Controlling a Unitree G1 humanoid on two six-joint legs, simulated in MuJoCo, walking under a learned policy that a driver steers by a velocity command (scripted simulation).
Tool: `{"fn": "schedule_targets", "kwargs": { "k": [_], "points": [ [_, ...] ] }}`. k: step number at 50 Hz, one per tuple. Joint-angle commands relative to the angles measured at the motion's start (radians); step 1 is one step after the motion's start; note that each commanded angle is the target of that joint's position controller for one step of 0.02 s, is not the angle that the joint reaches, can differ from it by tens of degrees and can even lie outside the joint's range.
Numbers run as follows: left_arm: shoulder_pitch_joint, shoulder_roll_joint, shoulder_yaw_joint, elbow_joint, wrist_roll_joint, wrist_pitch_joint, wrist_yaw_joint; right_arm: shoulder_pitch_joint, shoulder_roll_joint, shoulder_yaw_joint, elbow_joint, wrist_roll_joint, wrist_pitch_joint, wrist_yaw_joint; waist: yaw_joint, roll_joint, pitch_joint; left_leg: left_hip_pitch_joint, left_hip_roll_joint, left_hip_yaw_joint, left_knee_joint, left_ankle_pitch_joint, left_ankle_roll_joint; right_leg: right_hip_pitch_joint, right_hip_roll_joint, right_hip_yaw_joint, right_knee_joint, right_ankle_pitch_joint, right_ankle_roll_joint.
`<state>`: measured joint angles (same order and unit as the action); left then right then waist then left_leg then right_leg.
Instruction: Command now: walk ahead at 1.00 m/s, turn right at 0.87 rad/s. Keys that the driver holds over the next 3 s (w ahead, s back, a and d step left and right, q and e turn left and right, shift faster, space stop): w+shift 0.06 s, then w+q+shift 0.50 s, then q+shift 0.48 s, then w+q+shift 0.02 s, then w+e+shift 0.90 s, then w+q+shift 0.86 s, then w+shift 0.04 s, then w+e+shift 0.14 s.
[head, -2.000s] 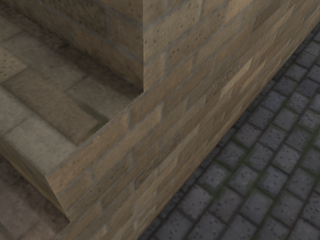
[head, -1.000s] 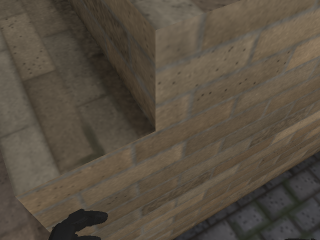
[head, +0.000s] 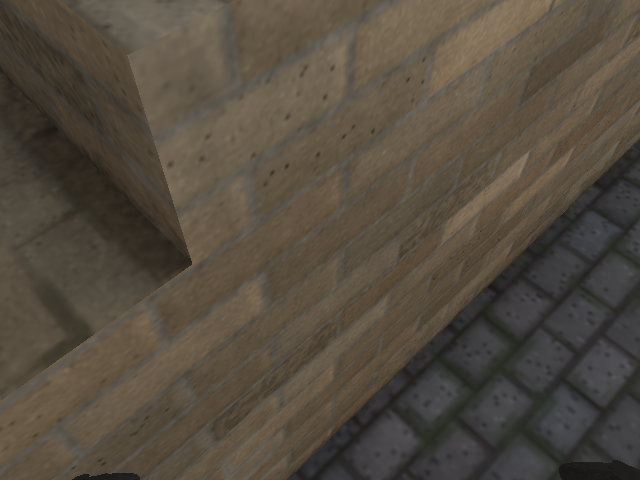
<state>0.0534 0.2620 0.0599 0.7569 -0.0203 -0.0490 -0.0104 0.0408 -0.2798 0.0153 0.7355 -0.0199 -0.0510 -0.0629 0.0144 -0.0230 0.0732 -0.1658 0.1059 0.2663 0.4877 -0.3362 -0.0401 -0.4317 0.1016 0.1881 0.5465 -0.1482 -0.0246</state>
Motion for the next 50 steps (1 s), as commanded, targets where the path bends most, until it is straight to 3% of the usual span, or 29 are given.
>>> {"fn": "schedule_targets", "kwargs": {
  "k": [1,3,4,6,7,8,9,10,11,12,13,16,19,21,23,25,29,32,34,36,38,40,41,42,44,47,48,49,50],
  "points": [
    [-0.045,0.081,0.015,-0.113,0.014,0.015,-0.009,0.045,-0.154,-0.055,-0.049,-0.030,-0.012,0.001,-0.044,0.265,-0.154,0.213,0.410,-0.289,-0.250,0.082,0.189,-0.258,-0.116,-0.093,0.341,-0.187,-0.043],
    [-0.039,0.079,0.015,-0.132,0.028,0.029,-0.017,0.033,-0.130,-0.056,-0.046,-0.044,-0.027,0.013,-0.006,0.166,-0.083,0.147,0.425,-0.222,-0.239,0.303,0.206,-0.276,-0.192,-0.078,0.463,-0.212,-0.040],
    [-0.033,0.065,0.005,-0.131,0.034,0.029,-0.020,0.025,-0.117,-0.054,-0.046,-0.045,-0.035,0.023,0.004,0.134,-0.077,0.134,0.368,-0.154,-0.203,0.437,0.175,-0.226,-0.200,-0.083,0.376,-0.201,-0.038],
    [0.033,0.023,-0.013,-0.085,0.057,0.010,-0.021,0.003,-0.103,-0.043,-0.053,-0.022,-0.038,0.039,0.027,0.095,-0.136,0.058,0.224,-0.036,-0.068,0.688,0.124,0.034,-0.116,-0.178,0.160,-0.199,-0.031],
    [0.093,-0.008,-0.020,-0.055,0.070,-0.009,-0.022,0.009,-0.088,-0.032,-0.047,0.004,-0.029,0.047,0.057,0.073,-0.190,0.081,0.177,-0.010,0.053,0.789,0.116,0.140,-0.066,-0.240,0.013,-0.105,-0.027],
    [0.144,-0.001,-0.020,-0.028,0.088,-0.024,-0.025,0.017,-0.087,-0.028,-0.045,0.031,-0.021,0.051,0.087,0.015,-0.199,0.071,0.132,-0.006,0.187,0.768,0.099,0.221,-0.029,-0.276,-0.124,0.035,-0.023],
    [0.186,0.072,-0.011,-0.024,0.105,-0.034,-0.028,0.012,-0.076,-0.021,-0.069,0.037,-0.025,0.046,0.097,-0.060,-0.203,-0.075,0.089,-0.042,0.337,0.564,0.064,0.360,-0.139,-0.153,-0.130,0.422,-0.027],
    [0.219,0.178,0.001,-0.015,0.090,-0.045,-0.018,0.076,-0.001,0.009,-0.102,0.041,-0.022,0.044,0.047,-0.320,-0.265,-0.259,-0.055,-0.104,0.447,-0.057,0.016,0.478,-0.323,0.124,-0.190,0.735,-0.101],
    [0.211,0.147,-0.015,-0.019,0.079,-0.049,-0.008,0.083,0.015,0.023,-0.066,0.041,-0.003,0.037,0.042,-0.159,-0.317,-0.197,-0.039,-0.267,0.446,-0.166,0.022,0.416,-0.406,0.144,-0.231,0.611,-0.145],
    [0.093,0.118,-0.029,-0.050,0.086,-0.047,-0.004,0.092,0.013,0.026,-0.052,0.047,-0.001,0.034,-0.008,-0.061,-0.240,-0.160,-0.030,-0.304,0.379,-0.133,0.027,0.325,-0.394,0.070,-0.259,0.485,-0.122],
    [-0.024,0.090,-0.043,-0.070,0.089,-0.042,0.000,0.109,0.022,0.031,-0.030,0.057,-0.005,0.029,-0.049,-0.043,-0.190,-0.115,-0.021,-0.295,0.270,-0.076,0.028,0.269,-0.353,-0.006,-0.286,0.439,-0.076],
    [-0.070,0.040,-0.074,-0.054,0.068,-0.050,0.006,0.134,0.006,0.033,0.013,0.050,-0.012,0.021,-0.045,-0.138,-0.201,-0.033,-0.061,-0.279,0.051,0.042,0.021,0.325,-0.284,-0.114,-0.318,0.339,-0.032],
    [-0.112,0.076,-0.069,-0.042,0.040,-0.050,0.011,0.124,0.039,0.045,0.032,0.029,-0.029,0.028,-0.041,-0.076,-0.196,0.026,-0.056,-0.293,-0.072,0.208,0.025,0.282,-0.289,-0.111,-0.364,-0.058,0.001],
    [-0.137,0.100,-0.057,-0.044,0.044,-0.038,0.016,0.142,0.012,0.034,0.042,0.034,-0.032,0.032,-0.034,-0.067,-0.133,-0.052,-0.047,-0.322,-0.078,0.167,0.049,0.277,-0.292,-0.097,-0.370,-0.159,0.007],
    [-0.127,0.095,-0.056,-0.035,0.039,-0.034,0.021,0.087,-0.009,0.014,0.033,0.043,-0.032,0.035,-0.008,0.063,-0.085,-0.140,-0.067,-0.353,-0.087,0.146,0.062,0.315,-0.279,-0.137,-0.360,-0.115,0.016],
    [-0.136,0.115,-0.039,-0.014,0.047,-0.040,0.031,0.108,0.018,0.011,0.042,0.047,-0.035,0.038,-0.023,0.049,-0.100,-0.167,-0.070,-0.355,-0.099,0.145,0.067,0.364,-0.289,-0.189,-0.328,-0.108,0.013],
    [-0.198,0.090,-0.036,-0.013,0.050,-0.042,0.039,0.089,0.015,-0.010,0.042,0.045,-0.039,0.038,-0.034,0.028,-0.108,-0.217,-0.080,-0.393,-0.078,0.200,0.076,0.406,-0.297,-0.266,-0.259,-0.017,0.012],
    [-0.170,0.117,-0.022,0.001,0.041,-0.027,0.045,0.091,-0.026,-0.033,0.049,0.035,-0.041,0.033,-0.022,0.063,-0.140,-0.247,-0.085,-0.449,-0.043,0.344,0.104,0.442,-0.289,-0.322,-0.129,0.036,0.006],
    [-0.174,0.134,-0.034,-0.024,0.045,-0.009,0.048,0.096,-0.074,-0.058,0.040,0.032,-0.033,0.032,-0.026,0.054,-0.144,-0.253,-0.089,-0.504,-0.017,0.450,0.102,0.433,-0.275,-0.350,-0.062,0.059,0.014],
    [-0.167,0.151,-0.024,-0.025,0.024,0.009,0.064,0.124,-0.097,-0.077,0.035,0.019,-0.027,0.029,-0.042,0.048,-0.144,-0.253,-0.074,-0.589,-0.022,0.481,0.106,0.410,-0.253,-0.358,-0.013,0.030,0.024],
    [-0.192,0.131,-0.027,-0.042,0.023,0.028,0.071,0.171,-0.126,-0.093,0.049,0.015,-0.018,0.031,-0.066,0.078,-0.149,-0.246,-0.067,-0.685,-0.042,0.513,0.115,0.406,-0.212,-0.343,0.021,-0.010,0.029],
    [-0.165,0.104,-0.030,-0.053,0.010,0.034,0.073,0.134,-0.159,-0.112,0.042,0.000,-0.008,0.036,-0.039,0.156,-0.150,-0.172,-0.055,-0.786,-0.075,0.510,0.145,0.329,-0.151,-0.320,0.031,-0.131,0.040],
    [-0.175,0.113,-0.028,-0.058,0.014,0.037,0.076,0.167,-0.151,-0.115,0.043,-0.004,-0.001,0.035,-0.075,0.147,-0.161,-0.130,-0.049,-0.839,-0.099,0.524,0.156,0.300,-0.136,-0.299,0.065,-0.199,0.043],
    [-0.155,0.101,-0.027,-0.061,0.018,0.040,0.081,0.138,-0.171,-0.121,0.042,-0.019,0.007,0.031,-0.039,0.192,-0.155,-0.065,-0.031,-0.886,-0.098,0.535,0.185,0.209,-0.111,-0.263,0.088,-0.269,0.041],
    [-0.128,0.112,-0.026,-0.060,0.008,0.029,0.086,0.141,-0.176,-0.135,0.040,-0.025,0.018,0.031,-0.040,0.205,-0.172,0.050,-0.022,-0.934,-0.102,0.645,0.200,0.123,-0.071,-0.209,0.087,-0.304,0.032],
    [-0.057,0.143,-0.018,-0.036,0.010,0.004,0.087,0.109,-0.176,-0.151,0.024,-0.003,0.047,0.025,-0.019,0.163,-0.243,0.063,-0.054,-0.895,-0.036,0.682,0.148,0.227,-0.083,-0.163,-0.028,-0.169,0.001],
    [-0.029,0.145,-0.014,-0.028,0.014,0.006,0.095,0.071,-0.141,-0.142,0.005,0.008,0.049,0.023,0.005,0.108,-0.239,-0.078,-0.087,-0.836,-0.003,0.480,0.092,0.400,-0.119,-0.162,-0.152,0.012,-0.023],
    [-0.034,0.172,-0.006,-0.025,0.036,0.011,0.106,0.111,-0.077,-0.123,0.002,0.023,0.052,0.019,-0.022,-0.069,-0.238,-0.314,-0.169,-0.728,0.141,0.046,0.033,0.623,-0.288,-0.074,-0.173,0.349,-0.081],
    [-0.070,0.226,0.011,-0.036,0.048,0.037,0.114,0.146,-0.076,-0.122,-0.014,0.026,0.054,0.007,-0.014,-0.286,-0.228,-0.440,-0.280,-0.447,0.467,-0.221,-0.017,0.580,-0.536,0.019,-0.162,0.737,-0.222]
  ]
}}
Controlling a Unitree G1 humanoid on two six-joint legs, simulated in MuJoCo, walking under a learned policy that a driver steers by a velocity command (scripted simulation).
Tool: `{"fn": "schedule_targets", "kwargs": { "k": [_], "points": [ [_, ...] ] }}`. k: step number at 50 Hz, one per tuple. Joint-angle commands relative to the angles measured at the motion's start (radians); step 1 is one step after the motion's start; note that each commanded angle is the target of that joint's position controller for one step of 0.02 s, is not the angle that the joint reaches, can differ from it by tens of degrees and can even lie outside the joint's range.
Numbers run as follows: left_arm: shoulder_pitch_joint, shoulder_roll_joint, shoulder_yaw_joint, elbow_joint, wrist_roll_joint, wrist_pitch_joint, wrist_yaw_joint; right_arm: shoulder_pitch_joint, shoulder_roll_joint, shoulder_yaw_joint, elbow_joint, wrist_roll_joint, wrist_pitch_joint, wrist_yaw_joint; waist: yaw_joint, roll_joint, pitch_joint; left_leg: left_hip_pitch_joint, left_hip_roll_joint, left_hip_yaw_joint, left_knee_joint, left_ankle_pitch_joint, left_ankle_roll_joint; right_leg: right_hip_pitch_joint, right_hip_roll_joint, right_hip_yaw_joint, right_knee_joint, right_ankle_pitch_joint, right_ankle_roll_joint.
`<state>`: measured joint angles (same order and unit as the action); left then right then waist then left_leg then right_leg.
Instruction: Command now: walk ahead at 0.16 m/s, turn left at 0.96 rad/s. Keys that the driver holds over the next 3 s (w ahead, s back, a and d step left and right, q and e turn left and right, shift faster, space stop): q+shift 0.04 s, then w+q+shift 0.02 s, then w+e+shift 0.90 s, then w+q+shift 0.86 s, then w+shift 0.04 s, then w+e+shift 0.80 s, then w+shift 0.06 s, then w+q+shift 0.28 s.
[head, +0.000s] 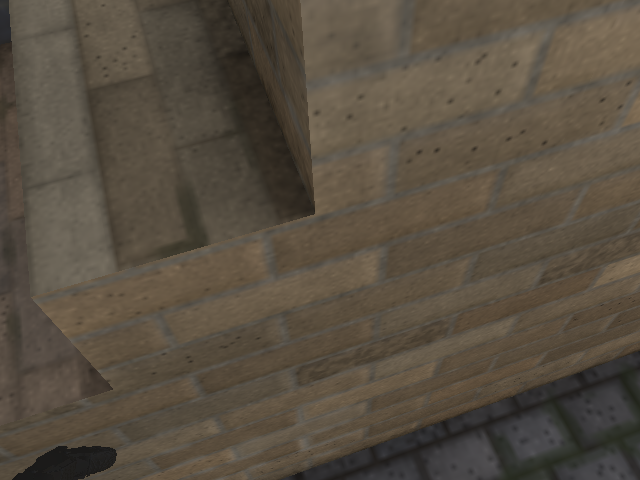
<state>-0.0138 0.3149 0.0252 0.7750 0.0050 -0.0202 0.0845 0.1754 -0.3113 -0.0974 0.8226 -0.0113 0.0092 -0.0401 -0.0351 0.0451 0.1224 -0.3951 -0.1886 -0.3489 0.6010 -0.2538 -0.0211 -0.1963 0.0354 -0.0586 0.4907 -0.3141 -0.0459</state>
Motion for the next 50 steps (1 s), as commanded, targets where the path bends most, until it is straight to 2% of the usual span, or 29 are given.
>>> {"fn": "schedule_targets", "kwargs": {
  "k": [1,2,4,5,7,9,11,12,13,14,15,16,17,19,21,25,28,30,33,35,37,39,41,43,45,46,48,49,50],
  "points": [
    [0.017,0.115,0.038,-0.059,0.017,0.029,0.026,-0.010,-0.112,-0.015,-0.106,-0.022,0.001,-0.015,0.042,-0.201,-0.257,-0.199,0.109,0.229,0.578,-0.308,-0.049,0.227,-0.510,0.199,-0.124,1.081,-0.258],
    [-0.014,0.089,0.026,-0.070,0.016,0.038,0.026,-0.005,-0.118,-0.022,-0.106,-0.039,0.013,-0.014,0.016,-0.130,-0.227,-0.170,0.123,0.243,0.671,-0.277,-0.049,0.160,-0.469,0.124,-0.120,1.055,-0.243],
    [-0.013,0.102,0.020,-0.079,0.022,0.034,0.014,-0.010,-0.110,-0.010,-0.110,-0.044,0.038,-0.001,-0.003,-0.078,-0.163,-0.153,0.149,0.277,0.681,-0.172,-0.040,0.095,-0.341,0.024,-0.123,0.860,-0.173],
    [0.005,0.104,0.019,-0.070,0.023,0.027,0.000,-0.004,-0.087,-0.001,-0.104,-0.042,0.044,0.006,-0.002,-0.077,-0.145,-0.127,0.144,0.300,0.619,-0.150,-0.047,0.086,-0.286,-0.008,-0.116,0.834,-0.157],
    [0.074,0.088,0.014,-0.040,0.020,0.006,-0.029,-0.045,-0.040,0.024,-0.117,-0.032,0.040,0.014,0.034,-0.123,-0.154,-0.075,0.148,0.320,0.428,-0.144,-0.051,0.130,-0.257,-0.011,-0.121,0.861,-0.149],
    [0.052,0.028,-0.014,-0.030,0.023,-0.026,-0.054,-0.066,0.039,0.068,-0.104,-0.028,0.031,0.012,0.033,-0.172,-0.209,0.115,0.159,0.316,0.117,-0.173,-0.033,0.133,-0.244,-0.021,-0.139,0.841,-0.112],
    [0.067,0.027,-0.026,0.007,0.009,-0.043,-0.056,-0.107,0.020,0.078,-0.094,-0.043,0.006,0.001,0.038,-0.233,-0.207,0.224,0.149,0.366,-0.176,-0.120,0.004,0.176,-0.235,0.058,-0.157,0.768,-0.096],
    [0.061,0.041,-0.024,0.018,-0.013,-0.044,-0.056,-0.073,0.011,0.081,-0.069,-0.050,-0.009,-0.004,0.007,-0.220,-0.205,0.317,0.162,0.374,-0.344,0.062,0.024,0.158,-0.233,0.086,-0.136,0.758,-0.073],
    [0.074,0.035,-0.028,0.019,-0.026,-0.054,-0.056,-0.058,-0.033,0.075,-0.049,-0.056,-0.026,-0.010,0.003,-0.201,-0.232,0.441,0.226,0.319,-0.382,0.203,0.042,0.091,-0.239,0.126,-0.147,0.715,-0.037],
    [0.047,0.025,-0.036,-0.004,-0.028,-0.069,-0.065,-0.031,-0.067,0.081,-0.042,-0.059,-0.041,-0.013,0.000,-0.167,-0.271,0.548,0.342,0.239,-0.320,0.418,0.042,0.013,-0.223,0.149,-0.160,0.560,-0.004],
    [0.123,-0.031,-0.052,0.011,-0.026,-0.079,-0.076,-0.117,-0.081,0.084,-0.032,-0.042,-0.043,-0.007,0.069,-0.016,-0.276,0.531,0.364,0.232,-0.261,0.424,0.066,-0.008,-0.168,0.131,-0.278,0.289,0.020],
    [0.080,-0.020,-0.056,0.035,-0.016,-0.077,-0.075,-0.194,-0.050,0.090,-0.051,-0.031,-0.054,0.000,0.044,-0.021,-0.225,0.454,0.345,0.242,-0.309,0.277,0.053,0.012,-0.150,0.120,-0.294,0.220,0.036],
    [0.032,0.005,-0.046,0.033,-0.012,-0.074,-0.074,-0.197,-0.038,0.095,-0.047,-0.024,-0.069,0.003,0.019,-0.032,-0.186,0.406,0.330,0.258,-0.347,0.215,0.029,0.020,-0.139,0.130,-0.267,0.215,0.037],
    [0.021,0.007,-0.037,0.031,-0.013,-0.065,-0.070,-0.203,-0.033,0.104,-0.020,-0.010,-0.092,-0.007,0.035,0.032,-0.169,0.370,0.314,0.288,-0.387,0.167,0.007,0.023,-0.132,0.146,-0.229,0.218,0.030],
    [0.046,-0.019,-0.035,0.053,-0.026,-0.065,-0.071,-0.206,-0.043,0.102,-0.010,-0.010,-0.097,-0.008,0.039,0.047,-0.159,0.382,0.312,0.305,-0.403,0.116,0.013,-0.036,-0.114,0.145,-0.188,0.183,0.028],
    [0.047,-0.033,-0.022,0.066,-0.027,-0.061,-0.069,-0.254,-0.055,0.088,-0.034,-0.020,-0.100,-0.019,0.061,0.063,-0.127,0.336,0.376,0.313,-0.460,-0.013,0.045,-0.129,-0.070,0.111,-0.075,0.134,0.035],
    [0.044,-0.028,-0.005,0.061,-0.034,-0.060,-0.077,-0.255,-0.073,0.071,-0.047,-0.023,-0.108,-0.022,0.064,0.094,-0.148,0.327,0.456,0.308,-0.485,-0.116,0.084,-0.192,-0.078,0.107,0.051,0.072,0.000],
    [0.033,-0.038,-0.001,0.049,-0.027,-0.060,-0.082,-0.255,-0.070,0.067,-0.054,-0.022,-0.115,-0.021,0.065,0.061,-0.153,0.311,0.492,0.330,-0.470,-0.096,0.104,-0.215,-0.099,0.112,0.098,0.066,-0.024],
    [0.076,-0.042,0.001,0.066,-0.025,-0.066,-0.081,-0.271,-0.054,0.068,-0.061,-0.025,-0.119,-0.016,0.080,-0.011,-0.169,0.333,0.471,0.423,-0.364,0.087,0.095,-0.194,-0.103,0.108,0.058,0.105,-0.055],
    [0.096,-0.002,0.019,0.082,-0.017,-0.070,-0.074,-0.270,-0.051,0.071,-0.067,-0.017,-0.115,-0.019,0.080,-0.096,-0.182,0.377,0.393,0.500,-0.223,0.235,0.049,-0.172,-0.071,0.136,-0.045,0.219,-0.086],
    [0.103,0.079,0.052,0.083,-0.022,-0.080,-0.072,-0.289,-0.062,0.078,-0.097,-0.002,-0.113,-0.022,0.081,-0.184,-0.202,0.351,0.322,0.540,-0.095,0.276,-0.004,-0.115,-0.089,0.261,-0.090,0.513,-0.118],
    [0.168,0.173,0.092,0.087,-0.005,-0.067,-0.086,-0.272,-0.078,0.082,-0.120,0.014,-0.105,-0.008,0.085,-0.210,-0.256,0.172,0.234,0.531,0.031,0.029,-0.046,0.061,-0.153,0.449,-0.126,0.610,-0.175],
    [0.189,0.204,0.115,0.073,0.019,-0.056,-0.103,-0.275,-0.044,0.099,-0.135,0.016,-0.098,0.017,0.072,-0.165,-0.229,-0.036,0.179,0.415,0.112,-0.198,-0.043,0.197,-0.172,0.563,-0.188,0.588,-0.213],
    [0.155,0.168,0.113,0.051,0.002,-0.045,-0.099,-0.220,-0.043,0.105,-0.128,0.022,-0.105,0.011,0.041,-0.156,-0.217,-0.045,0.169,0.356,0.043,-0.182,-0.015,0.222,-0.151,0.525,-0.176,0.675,-0.182],
    [0.098,0.138,0.103,0.022,-0.012,-0.036,-0.096,-0.184,-0.032,0.113,-0.127,0.029,-0.113,-0.003,0.023,-0.146,-0.258,0.097,0.159,0.348,-0.101,-0.115,0.011,0.177,-0.104,0.450,-0.140,0.748,-0.119],
    [0.089,0.134,0.100,0.018,-0.011,-0.035,-0.099,-0.169,-0.056,0.104,-0.121,0.030,-0.122,-0.011,0.022,-0.141,-0.279,0.181,0.167,0.339,-0.164,-0.062,0.015,0.126,-0.085,0.452,-0.125,0.661,-0.102],
    [0.021,0.111,0.087,-0.026,-0.032,-0.029,-0.103,-0.051,-0.081,0.093,-0.087,0.009,-0.129,-0.032,-0.035,-0.084,-0.325,0.474,0.253,0.321,-0.306,0.139,0.049,-0.107,-0.043,0.428,-0.015,0.446,-0.042],
    [0.006,0.029,0.054,-0.049,-0.033,-0.040,-0.103,-0.017,-0.097,0.089,-0.070,-0.021,-0.131,-0.037,-0.037,0.027,-0.327,0.583,0.386,0.228,-0.351,0.159,0.082,-0.251,-0.004,0.369,0.073,0.300,-0.015],
    [0.096,-0.027,0.019,-0.069,-0.034,-0.050,-0.098,-0.092,-0.156,0.070,-0.083,-0.050,-0.121,-0.029,0.021,0.278,-0.300,0.585,0.551,0.020,-0.406,0.183,0.169,-0.381,0.046,0.265,0.136,0.012,0.013]
  ]
}}
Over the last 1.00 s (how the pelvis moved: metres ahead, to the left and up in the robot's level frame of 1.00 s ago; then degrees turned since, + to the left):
0.01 -0.08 0.00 28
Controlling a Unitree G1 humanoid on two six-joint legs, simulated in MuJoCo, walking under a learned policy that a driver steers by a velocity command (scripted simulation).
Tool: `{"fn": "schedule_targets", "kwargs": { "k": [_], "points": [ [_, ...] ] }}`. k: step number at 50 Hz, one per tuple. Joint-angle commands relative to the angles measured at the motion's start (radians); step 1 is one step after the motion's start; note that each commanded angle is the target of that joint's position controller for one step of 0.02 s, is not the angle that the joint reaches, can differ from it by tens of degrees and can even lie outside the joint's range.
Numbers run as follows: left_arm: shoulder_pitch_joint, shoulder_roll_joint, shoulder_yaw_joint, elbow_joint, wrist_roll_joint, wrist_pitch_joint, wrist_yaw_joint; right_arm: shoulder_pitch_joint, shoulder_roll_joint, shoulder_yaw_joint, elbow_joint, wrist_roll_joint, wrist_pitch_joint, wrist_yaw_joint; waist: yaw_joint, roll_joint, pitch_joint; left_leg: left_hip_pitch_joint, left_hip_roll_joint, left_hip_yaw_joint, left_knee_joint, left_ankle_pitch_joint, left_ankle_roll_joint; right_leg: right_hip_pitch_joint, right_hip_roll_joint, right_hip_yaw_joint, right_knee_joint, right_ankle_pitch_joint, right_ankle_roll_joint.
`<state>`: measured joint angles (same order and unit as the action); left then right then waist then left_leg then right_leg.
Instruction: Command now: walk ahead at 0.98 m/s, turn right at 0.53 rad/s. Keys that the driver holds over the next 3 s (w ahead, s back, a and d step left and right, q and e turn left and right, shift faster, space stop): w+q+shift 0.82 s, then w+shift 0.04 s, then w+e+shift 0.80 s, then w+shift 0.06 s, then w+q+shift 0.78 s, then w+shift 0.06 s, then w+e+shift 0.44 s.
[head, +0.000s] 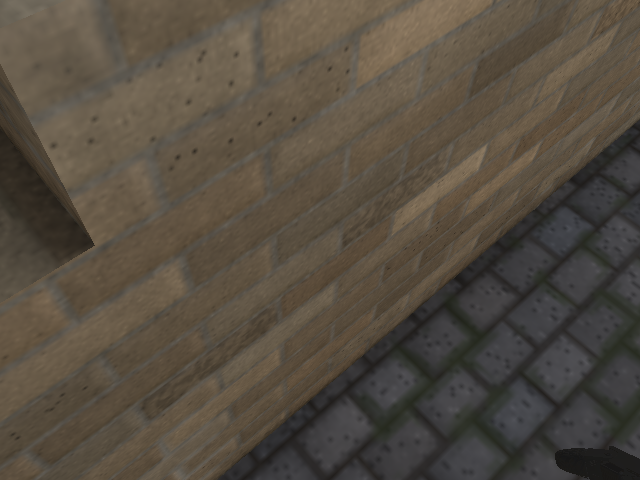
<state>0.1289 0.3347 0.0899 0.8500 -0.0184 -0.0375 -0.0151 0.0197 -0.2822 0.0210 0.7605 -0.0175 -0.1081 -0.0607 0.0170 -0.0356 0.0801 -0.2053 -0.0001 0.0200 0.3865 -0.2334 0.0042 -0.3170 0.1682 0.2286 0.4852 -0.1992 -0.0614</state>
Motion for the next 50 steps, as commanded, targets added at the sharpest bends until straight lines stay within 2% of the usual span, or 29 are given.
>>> {"fn": "schedule_targets", "kwargs": {
  "k": [1,2,3,4,5,6,7,8,9,12,14,19,20,22,24,26,27,30,34,35,38,39,40,41,42,43,44,46,50],
  "points": [
    [-0.054,0.009,-0.052,-0.122,0.006,-0.038,0.011,0.029,-0.124,-0.052,-0.027,-0.061,-0.006,0.005,-0.033,0.318,-0.250,0.335,0.418,-0.381,-0.229,0.080,0.184,-0.249,-0.191,-0.051,0.237,-0.134,0.043],
    [-0.075,0.022,-0.057,-0.106,0.017,-0.045,0.009,0.006,-0.046,-0.033,-0.032,-0.054,-0.013,0.018,-0.027,0.214,-0.228,0.270,0.368,-0.325,-0.242,0.110,0.166,-0.181,-0.207,-0.048,0.224,-0.098,0.051],
    [-0.075,0.012,-0.065,-0.099,0.027,-0.049,0.005,-0.031,-0.032,-0.027,-0.032,-0.043,-0.019,0.026,0.001,0.165,-0.202,0.209,0.302,-0.237,-0.220,0.238,0.131,-0.103,-0.198,-0.066,0.158,-0.070,0.054],
    [-0.066,-0.023,-0.083,-0.094,0.037,-0.052,0.001,-0.096,-0.022,-0.011,-0.035,-0.028,-0.024,0.023,0.047,0.149,-0.182,0.138,0.241,-0.146,-0.164,0.504,0.094,0.033,-0.188,-0.079,0.001,-0.023,0.049],
    [-0.051,-0.044,-0.093,-0.085,0.045,-0.053,0.003,-0.100,-0.026,-0.003,-0.031,-0.004,-0.019,0.028,0.071,0.115,-0.206,0.129,0.172,-0.075,-0.082,0.702,0.061,0.165,-0.173,-0.096,-0.149,0.098,0.053],
    [-0.057,0.006,-0.085,-0.078,0.062,-0.054,0.006,-0.052,-0.075,-0.017,-0.017,0.019,-0.020,0.036,0.042,0.094,-0.221,0.132,0.141,-0.089,-0.048,0.728,0.039,0.224,-0.184,-0.107,-0.108,0.252,0.059],
    [-0.054,0.053,-0.081,-0.081,0.056,-0.062,0.010,-0.025,-0.102,-0.023,-0.012,0.030,-0.015,0.043,0.027,0.057,-0.235,0.145,0.109,-0.090,-0.026,0.608,0.018,0.251,-0.246,-0.080,-0.108,0.510,0.065],
    [-0.114,0.065,-0.081,-0.090,0.060,-0.064,0.016,0.031,-0.063,-0.006,0.002,0.044,-0.015,0.043,-0.014,-0.021,-0.245,0.118,0.085,-0.087,-0.045,0.490,-0.001,0.299,-0.276,-0.066,-0.100,0.673,0.051],
    [-0.120,0.069,-0.079,-0.080,0.045,-0.069,0.015,0.038,-0.063,-0.003,0.022,0.053,-0.007,0.041,-0.007,-0.011,-0.242,0.098,0.073,-0.097,-0.039,0.350,-0.005,0.329,-0.292,-0.056,-0.115,0.692,0.052],
    [-0.159,0.046,-0.095,-0.066,0.044,-0.069,0.020,0.051,-0.038,0.009,0.051,0.056,0.012,0.039,-0.014,-0.013,-0.213,0.041,0.055,-0.131,-0.028,0.225,-0.004,0.372,-0.307,-0.084,-0.159,0.648,0.059],
    [-0.176,0.053,-0.092,-0.048,0.044,-0.071,0.029,0.057,-0.015,0.013,0.072,0.063,0.015,0.036,-0.020,-0.029,-0.188,0.020,0.044,-0.146,-0.034,0.174,-0.008,0.375,-0.307,-0.116,-0.188,0.581,0.067],
    [-0.199,0.057,-0.078,-0.027,0.037,-0.071,0.036,0.021,-0.025,0.001,0.095,0.056,0.022,0.030,-0.015,-0.050,-0.167,-0.052,0.029,-0.132,0.046,0.110,-0.009,0.373,-0.330,-0.170,-0.237,0.403,0.048],
    [-0.214,0.068,-0.072,-0.027,0.041,-0.072,0.035,-0.006,-0.016,0.003,0.090,0.045,0.020,0.031,-0.011,-0.058,-0.170,-0.066,0.026,-0.125,0.070,0.083,-0.002,0.359,-0.344,-0.180,-0.246,0.359,0.040],
    [-0.220,0.058,-0.073,-0.020,0.040,-0.072,0.036,-0.006,-0.018,0.000,0.106,0.040,0.020,0.033,-0.012,-0.069,-0.169,-0.083,0.023,-0.112,0.106,0.039,0.017,0.340,-0.370,-0.184,-0.265,0.266,0.020],
    [-0.259,0.066,-0.067,-0.028,0.045,-0.075,0.047,-0.027,0.010,0.005,0.096,0.031,0.017,0.030,-0.025,-0.063,-0.168,-0.095,0.034,-0.102,0.111,0.037,0.027,0.321,-0.399,-0.206,-0.258,0.256,0.012],
    [-0.257,0.068,-0.068,-0.020,0.032,-0.080,0.057,-0.013,0.007,0.004,0.104,0.030,0.013,0.029,-0.032,-0.052,-0.176,-0.075,0.039,-0.105,0.094,0.075,0.039,0.314,-0.398,-0.258,-0.226,0.320,0.022],
    [-0.252,0.055,-0.073,-0.015,0.030,-0.078,0.061,-0.001,-0.003,0.001,0.116,0.028,0.012,0.031,-0.031,-0.026,-0.193,-0.062,0.042,-0.110,0.065,0.113,0.048,0.324,-0.387,-0.289,-0.201,0.344,0.030],
    [-0.234,0.071,-0.073,-0.016,0.032,-0.071,0.066,-0.004,-0.070,-0.027,0.126,0.024,0.011,0.040,-0.010,0.064,-0.219,-0.022,0.049,-0.156,0.068,0.367,0.061,0.314,-0.341,-0.378,-0.127,0.324,0.075],
    [-0.239,0.079,-0.082,-0.037,0.023,-0.048,0.079,0.021,-0.093,-0.047,0.121,0.032,0.022,0.032,-0.031,0.096,-0.227,-0.009,0.047,-0.244,0.077,0.577,0.090,0.310,-0.333,-0.412,-0.055,0.215,0.103],
    [-0.233,0.076,-0.085,-0.048,0.028,-0.042,0.077,0.025,-0.120,-0.061,0.115,0.035,0.027,0.031,-0.032,0.095,-0.225,-0.009,0.040,-0.265,0.078,0.586,0.099,0.301,-0.324,-0.413,-0.038,0.177,0.111],
    [-0.223,0.085,-0.080,-0.071,0.033,-0.019,0.071,0.037,-0.141,-0.079,0.098,0.031,0.039,0.038,-0.039,0.112,-0.199,-0.051,0.030,-0.357,0.029,0.481,0.121,0.294,-0.311,-0.417,0.000,0.003,0.124],
    [-0.218,0.080,-0.080,-0.084,0.031,-0.017,0.068,0.028,-0.157,-0.085,0.089,0.024,0.044,0.043,-0.032,0.121,-0.182,-0.067,0.035,-0.419,-0.001,0.405,0.136,0.286,-0.298,-0.407,0.010,-0.068,0.126],
    [-0.206,0.077,-0.083,-0.101,0.026,-0.017,0.070,-0.032,-0.149,-0.084,0.058,0.011,0.044,0.044,-0.007,0.131,-0.150,-0.080,0.047,-0.460,-0.041,0.353,0.141,0.264,-0.279,-0.388,-0.008,-0.104,0.125],
    [-0.201,0.080,-0.082,-0.107,0.029,-0.019,0.071,-0.032,-0.157,-0.091,0.050,0.010,0.047,0.048,-0.011,0.121,-0.150,-0.105,0.033,-0.483,-0.066,0.302,0.138,0.293,-0.273,-0.369,-0.017,-0.121,0.120],
    [-0.173,0.069,-0.086,-0.109,0.029,-0.025,0.071,-0.067,-0.149,-0.087,0.035,0.008,0.048,0.053,0.018,0.121,-0.156,-0.094,0.029,-0.473,-0.071,0.284,0.131,0.304,-0.279,-0.352,-0.050,-0.081,0.112],
    [-0.165,0.067,-0.087,-0.109,0.034,-0.030,0.072,-0.067,-0.129,-0.080,0.030,0.010,0.045,0.056,0.014,0.098,-0.174,-0.083,0.020,-0.454,-0.068,0.317,0.114,0.341,-0.290,-0.345,-0.076,-0.013,0.103],
    [-0.204,0.028,-0.102,-0.119,0.034,-0.041,0.068,-0.040,-0.104,-0.066,0.036,0.001,0.047,0.055,-0.013,0.060,-0.210,-0.035,0.023,-0.423,-0.060,0.479,0.084,0.368,-0.307,-0.338,-0.087,0.124,0.098],
    [-0.204,0.002,-0.117,-0.117,0.027,-0.049,0.066,0.009,-0.088,-0.047,0.073,-0.003,0.040,0.049,-0.026,0.036,-0.283,0.112,0.038,-0.391,-0.068,0.687,0.056,0.371,-0.316,-0.332,-0.106,0.230,0.114],
    [-0.189,0.024,-0.123,-0.093,0.016,-0.046,0.069,-0.057,-0.109,-0.031,0.085,-0.010,0.040,0.057,-0.011,0.052,-0.274,0.186,0.059,-0.371,-0.134,0.588,0.019,0.340,-0.329,-0.282,-0.191,0.125,0.124]
  ]
}}
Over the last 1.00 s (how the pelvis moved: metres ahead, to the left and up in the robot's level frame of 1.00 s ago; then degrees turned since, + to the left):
-0.03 -0.01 0.01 -26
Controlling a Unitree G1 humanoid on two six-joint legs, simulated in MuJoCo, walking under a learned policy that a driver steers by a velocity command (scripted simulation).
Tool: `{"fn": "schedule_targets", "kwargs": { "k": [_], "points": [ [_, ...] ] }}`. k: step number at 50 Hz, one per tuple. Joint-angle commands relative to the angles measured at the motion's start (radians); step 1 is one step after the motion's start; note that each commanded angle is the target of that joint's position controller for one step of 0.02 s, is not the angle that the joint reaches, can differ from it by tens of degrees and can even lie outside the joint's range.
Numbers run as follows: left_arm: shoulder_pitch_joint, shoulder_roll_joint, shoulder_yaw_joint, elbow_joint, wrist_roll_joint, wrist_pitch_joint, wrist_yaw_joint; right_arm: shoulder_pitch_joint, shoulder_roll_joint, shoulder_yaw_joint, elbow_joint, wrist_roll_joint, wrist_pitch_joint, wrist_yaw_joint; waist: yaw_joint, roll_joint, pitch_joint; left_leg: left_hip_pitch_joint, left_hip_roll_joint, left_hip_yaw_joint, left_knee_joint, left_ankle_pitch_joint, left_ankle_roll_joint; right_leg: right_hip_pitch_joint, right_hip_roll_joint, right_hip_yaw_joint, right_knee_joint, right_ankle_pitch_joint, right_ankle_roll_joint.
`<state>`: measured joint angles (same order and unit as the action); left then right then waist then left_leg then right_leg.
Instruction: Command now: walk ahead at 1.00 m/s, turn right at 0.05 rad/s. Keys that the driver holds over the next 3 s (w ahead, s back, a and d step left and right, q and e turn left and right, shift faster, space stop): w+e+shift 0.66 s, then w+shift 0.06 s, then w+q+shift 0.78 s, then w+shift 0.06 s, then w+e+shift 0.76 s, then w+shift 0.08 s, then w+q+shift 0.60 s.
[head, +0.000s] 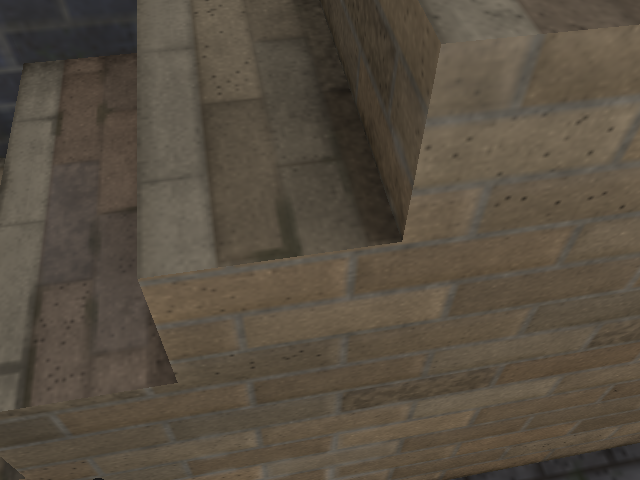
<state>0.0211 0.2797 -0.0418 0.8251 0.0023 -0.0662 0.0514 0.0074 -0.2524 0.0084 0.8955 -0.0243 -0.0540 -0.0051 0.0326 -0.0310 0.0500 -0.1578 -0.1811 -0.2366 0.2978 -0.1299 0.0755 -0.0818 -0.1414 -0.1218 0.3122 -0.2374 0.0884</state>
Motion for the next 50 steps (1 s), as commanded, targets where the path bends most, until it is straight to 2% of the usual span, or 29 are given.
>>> {"fn": "schedule_targets", "kwargs": {
  "k": [1,4,7,9,10,11,12,13,14,16,18,19,22,23,26,27,28,29,31,33,36,39,40,41,42,45,46,48,50],
  "points": [
    [-0.085,0.080,0.007,-0.062,-0.005,-0.016,0.002,-0.056,-0.138,-0.014,-0.047,-0.002,-0.016,0.004,-0.030,0.043,-0.230,0.123,0.240,-0.104,-0.066,0.419,-0.060,0.111,-0.027,0.085,-0.036,0.156,-0.027],
    [-0.099,0.065,0.007,-0.041,-0.009,-0.015,-0.010,-0.077,-0.132,-0.001,-0.034,-0.006,-0.029,0.011,-0.039,0.016,-0.173,0.056,0.242,-0.049,-0.126,0.230,-0.083,0.123,-0.031,0.143,-0.067,0.146,-0.040],
    [-0.098,0.054,0.014,-0.024,-0.012,-0.019,-0.016,-0.118,-0.128,0.007,-0.040,-0.005,-0.051,0.002,-0.026,0.020,-0.131,0.021,0.246,-0.019,-0.159,0.130,-0.098,0.093,-0.024,0.185,-0.066,0.138,-0.053],
    [-0.090,0.041,0.017,-0.012,-0.014,-0.023,-0.020,-0.135,-0.123,0.009,-0.049,-0.001,-0.058,-0.003,-0.017,0.028,-0.127,0.026,0.250,0.008,-0.157,0.118,-0.103,0.062,-0.010,0.207,-0.056,0.137,-0.060],
    [-0.073,0.044,0.020,0.009,-0.017,-0.026,-0.018,-0.148,-0.127,0.006,-0.057,0.004,-0.059,-0.006,-0.012,0.050,-0.125,0.045,0.241,0.025,-0.144,0.141,-0.111,0.028,-0.005,0.217,-0.053,0.143,-0.060],
    [-0.043,0.056,0.025,0.025,-0.020,-0.030,-0.016,-0.144,-0.120,0.006,-0.057,0.011,-0.060,-0.010,-0.011,0.047,-0.143,0.070,0.242,0.041,-0.130,0.122,-0.108,0.014,0.006,0.229,-0.046,0.133,-0.065],
    [-0.052,0.050,0.026,0.028,-0.019,-0.030,-0.017,-0.145,-0.116,0.007,-0.062,0.013,-0.062,-0.013,-0.013,0.044,-0.138,0.072,0.245,0.054,-0.127,0.116,-0.108,-0.006,0.014,0.236,-0.037,0.133,-0.067],
    [-0.060,0.046,0.028,0.028,-0.016,-0.031,-0.019,-0.150,-0.118,0.006,-0.067,0.013,-0.063,-0.016,-0.013,0.045,-0.136,0.075,0.248,0.067,-0.120,0.112,-0.107,-0.027,0.022,0.243,-0.027,0.133,-0.069],
    [-0.068,0.040,0.030,0.030,-0.028,-0.032,-0.022,-0.144,-0.109,0.009,-0.070,0.005,-0.066,-0.017,-0.021,0.038,-0.133,0.092,0.254,0.074,-0.116,0.100,-0.099,-0.055,0.029,0.254,-0.018,0.124,-0.078],
    [-0.075,0.040,0.036,0.029,-0.028,-0.034,-0.027,-0.151,-0.122,0.003,-0.080,0.005,-0.067,-0.024,-0.017,0.044,-0.132,0.108,0.266,0.094,-0.104,0.084,-0.086,-0.098,0.045,0.265,0.005,0.129,-0.086],
    [-0.075,0.051,0.046,0.025,-0.028,-0.037,-0.035,-0.155,-0.137,-0.006,-0.095,0.003,-0.073,-0.027,-0.015,0.079,-0.154,0.142,0.284,0.115,-0.103,0.049,-0.079,-0.142,0.069,0.257,0.038,0.146,-0.091],
    [-0.070,0.047,0.047,0.031,-0.037,-0.038,-0.033,-0.163,-0.124,-0.001,-0.102,-0.001,-0.069,-0.031,-0.011,0.080,-0.156,0.156,0.300,0.124,-0.102,0.057,-0.071,-0.157,0.073,0.257,0.053,0.148,-0.097],
    [-0.051,0.048,0.054,0.036,-0.035,-0.038,-0.034,-0.154,-0.135,-0.007,-0.110,-0.005,-0.063,-0.043,-0.005,0.081,-0.155,0.186,0.320,0.171,-0.068,0.074,-0.056,-0.204,0.089,0.270,0.085,0.157,-0.110],
    [-0.049,0.056,0.058,0.037,-0.029,-0.040,-0.038,-0.159,-0.142,-0.009,-0.116,-0.005,-0.065,-0.046,-0.008,0.078,-0.149,0.190,0.327,0.186,-0.055,0.069,-0.057,-0.218,0.092,0.284,0.091,0.167,-0.115],
    [-0.046,0.079,0.072,0.031,-0.030,-0.035,-0.049,-0.149,-0.145,-0.008,-0.125,-0.012,-0.065,-0.052,-0.019,0.055,-0.161,0.214,0.326,0.247,-0.003,0.104,-0.062,-0.235,0.104,0.319,0.109,0.240,-0.132],
    [-0.047,0.087,0.078,0.022,-0.027,-0.034,-0.055,-0.145,-0.152,-0.008,-0.129,-0.007,-0.062,-0.051,-0.021,0.036,-0.161,0.211,0.323,0.274,0.024,0.126,-0.063,-0.231,0.106,0.331,0.116,0.306,-0.133],
    [-0.032,0.113,0.089,0.027,-0.024,-0.028,-0.062,-0.105,-0.164,-0.013,-0.116,0.002,-0.054,-0.049,-0.034,0.010,-0.175,0.224,0.320,0.288,0.044,0.094,-0.060,-0.236,0.109,0.351,0.132,0.354,-0.143],
    [-0.023,0.116,0.097,0.022,-0.024,-0.026,-0.067,-0.093,-0.162,-0.012,-0.123,0.005,-0.050,-0.050,-0.044,0.003,-0.173,0.228,0.322,0.297,0.063,0.061,-0.063,-0.258,0.114,0.368,0.137,0.387,-0.150],
    [-0.007,0.113,0.104,0.013,-0.030,-0.022,-0.070,-0.058,-0.172,-0.015,-0.123,0.012,-0.039,-0.051,-0.049,-0.008,-0.158,0.230,0.330,0.309,0.095,0.033,-0.066,-0.292,0.124,0.398,0.154,0.432,-0.162],
    [0.025,0.134,0.117,0.005,-0.030,-0.015,-0.067,-0.029,-0.177,-0.021,-0.137,0.011,-0.029,-0.052,-0.053,0.010,-0.169,0.270,0.334,0.303,0.128,-0.024,-0.056,-0.346,0.130,0.423,0.181,0.427,-0.176],
    [0.048,0.129,0.113,-0.007,-0.015,-0.008,-0.064,-0.047,-0.134,-0.010,-0.169,0.006,-0.030,-0.045,-0.040,0.008,-0.177,0.257,0.333,0.306,0.143,-0.050,-0.052,-0.331,0.133,0.458,0.144,0.401,-0.181],
    [0.069,0.124,0.100,0.004,0.001,-0.013,-0.057,-0.094,-0.072,0.023,-0.197,0.020,-0.042,-0.037,-0.007,-0.075,-0.193,0.122,0.269,0.345,0.157,0.009,-0.103,-0.084,0.091,0.537,0.009,0.619,-0.169],
    [0.042,0.126,0.094,-0.003,0.010,-0.011,-0.058,-0.058,-0.087,0.025,-0.182,0.025,-0.043,-0.036,-0.022,-0.093,-0.203,0.076,0.265,0.331,0.146,0.001,-0.108,0.008,0.071,0.546,0.001,0.697,-0.159],
    [0.038,0.129,0.091,-0.003,0.015,-0.010,-0.058,-0.040,-0.106,0.025,-0.171,0.029,-0.042,-0.036,-0.019,-0.083,-0.215,0.062,0.265,0.315,0.128,-0.009,-0.105,0.064,0.063,0.534,0.003,0.770,-0.149],
    [0.046,0.135,0.088,0.015,0.018,-0.009,-0.058,-0.047,-0.129,0.020,-0.164,0.032,-0.046,-0.042,-0.020,-0.063,-0.229,0.052,0.259,0.302,0.110,-0.051,-0.104,0.111,0.067,0.521,0.003,0.748,-0.149],
    [-0.006,0.122,0.067,0.021,0.015,-0.014,-0.058,-0.029,-0.117,0.034,-0.132,0.038,-0.045,-0.046,-0.035,-0.017,-0.230,0.080,0.273,0.249,0.027,0.020,-0.107,0.138,0.061,0.452,-0.007,0.701,-0.125],
    [-0.023,0.115,0.063,0.018,0.014,-0.022,-0.054,-0.012,-0.089,0.045,-0.116,0.047,-0.037,-0.042,-0.030,0.010,-0.218,0.114,0.278,0.221,0.014,0.071,-0.107,0.109,0.055,0.421,-0.018,0.709,-0.114],
    [-0.026,0.122,0.060,0.036,0.007,-0.033,-0.050,-0.005,-0.092,0.044,-0.095,0.048,-0.030,-0.040,-0.028,0.028,-0.199,0.149,0.283,0.188,0.006,0.092,-0.110,0.075,0.057,0.392,-0.051,0.646,-0.090],
    [-0.050,0.125,0.056,0.039,0.008,-0.038,-0.049,0.006,-0.089,0.043,-0.076,0.051,-0.030,-0.037,-0.031,0.027,-0.176,0.148,0.285,0.157,0.003,0.082,-0.110,0.054,0.062,0.368,-0.081,0.538,-0.081]
  ]
}}
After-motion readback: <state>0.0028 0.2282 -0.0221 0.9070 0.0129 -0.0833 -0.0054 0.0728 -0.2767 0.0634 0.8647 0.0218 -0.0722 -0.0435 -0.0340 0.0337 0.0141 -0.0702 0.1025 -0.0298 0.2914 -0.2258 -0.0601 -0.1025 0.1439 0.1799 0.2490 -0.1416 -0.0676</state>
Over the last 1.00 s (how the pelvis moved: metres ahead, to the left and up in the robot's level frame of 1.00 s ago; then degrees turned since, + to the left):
0.01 0.04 0.01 30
